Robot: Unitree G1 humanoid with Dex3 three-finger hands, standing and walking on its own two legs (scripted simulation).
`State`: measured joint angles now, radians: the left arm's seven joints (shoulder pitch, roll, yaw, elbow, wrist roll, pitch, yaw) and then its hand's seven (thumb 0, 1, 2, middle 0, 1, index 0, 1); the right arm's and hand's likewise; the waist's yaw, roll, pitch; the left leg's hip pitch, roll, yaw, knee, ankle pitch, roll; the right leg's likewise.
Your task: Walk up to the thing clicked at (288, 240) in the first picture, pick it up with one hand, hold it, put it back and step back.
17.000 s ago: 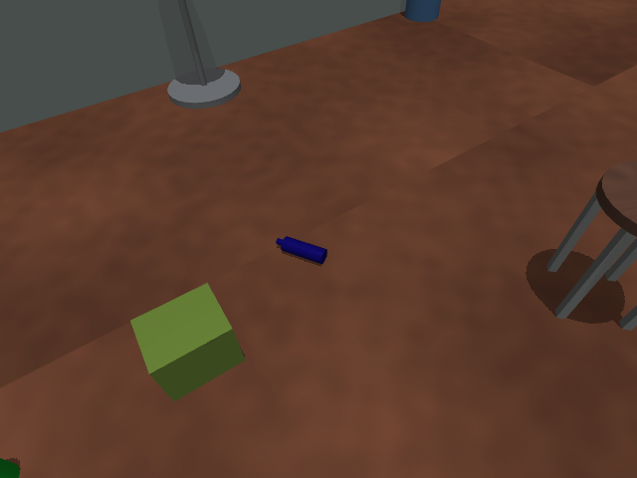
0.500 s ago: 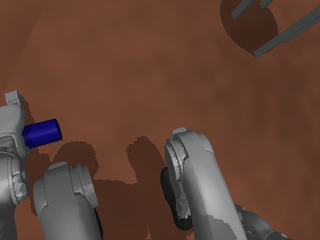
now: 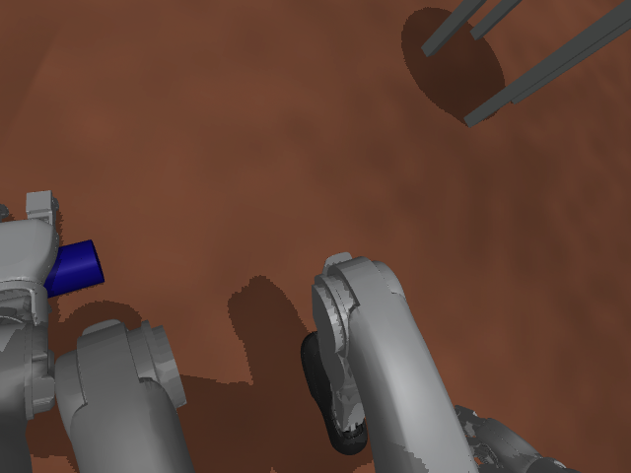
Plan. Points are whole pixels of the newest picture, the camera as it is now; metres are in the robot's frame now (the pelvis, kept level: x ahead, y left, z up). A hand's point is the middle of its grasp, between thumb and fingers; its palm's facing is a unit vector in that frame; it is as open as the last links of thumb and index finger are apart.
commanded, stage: close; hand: left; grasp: from above
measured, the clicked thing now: (6, 285) +0.39 +0.30 -0.26
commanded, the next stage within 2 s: none
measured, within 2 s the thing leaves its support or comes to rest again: neither
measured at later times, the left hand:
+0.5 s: hand (32, 272) +0.40 +0.27 -0.24, palm faces -0.44 -0.16 -0.88, open 13.4 cm
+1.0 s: hand out of the picture +0.39 +0.30 -0.25, palm faces -0.49 -0.20 -0.85, open 12.7 cm
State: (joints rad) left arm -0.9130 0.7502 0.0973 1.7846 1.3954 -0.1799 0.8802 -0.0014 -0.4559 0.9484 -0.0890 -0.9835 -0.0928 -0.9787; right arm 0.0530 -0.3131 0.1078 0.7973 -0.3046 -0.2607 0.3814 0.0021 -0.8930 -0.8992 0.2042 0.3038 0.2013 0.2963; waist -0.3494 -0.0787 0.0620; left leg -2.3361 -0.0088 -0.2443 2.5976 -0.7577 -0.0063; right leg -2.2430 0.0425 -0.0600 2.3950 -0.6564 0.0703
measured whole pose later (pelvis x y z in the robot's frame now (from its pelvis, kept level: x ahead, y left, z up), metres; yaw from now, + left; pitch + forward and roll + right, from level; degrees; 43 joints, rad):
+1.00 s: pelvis +0.00 +0.00 +0.00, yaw +0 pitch +26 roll -14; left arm -0.93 0.86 0.09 1.73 1.19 -0.22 0.62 0.00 -0.24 0.75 -0.22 -0.97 -0.25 -0.91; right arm 0.10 -0.36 0.19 0.80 -0.29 -0.31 0.38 0.00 -0.90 -0.90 0.20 0.30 0.20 0.30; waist -0.33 -0.10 0.15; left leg -2.32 -0.02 -0.27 2.59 -0.75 -0.03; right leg -2.22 0.03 -0.08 2.38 -0.65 0.08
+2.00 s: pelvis -0.01 -0.01 +0.01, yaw +0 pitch +24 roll -14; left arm -0.85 0.82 0.06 1.73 1.38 -0.29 0.86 0.00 0.10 0.52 -0.50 -0.70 -0.54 -0.66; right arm 0.03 -0.30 0.21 0.78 -0.30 -0.28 0.35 0.00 -0.90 -0.90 0.20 0.30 0.20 0.30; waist -0.34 -0.13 0.16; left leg -2.26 0.00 -0.28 2.57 -0.75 -0.03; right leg -2.18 0.05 -0.09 2.35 -0.62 0.08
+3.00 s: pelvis +0.00 +0.00 +0.01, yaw -1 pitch +27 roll -15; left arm -0.96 0.85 0.13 1.77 1.24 -0.14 0.81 0.00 0.22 0.36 -0.63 -0.48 -0.65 -0.45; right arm 0.07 -0.38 0.18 0.78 -0.28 -0.32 0.37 0.00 -0.89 -0.90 0.20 0.30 0.20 0.30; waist -0.38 -0.12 0.14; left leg -2.31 -0.01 -0.27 2.56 -0.75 -0.02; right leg -2.22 0.03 -0.09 2.34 -0.63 0.08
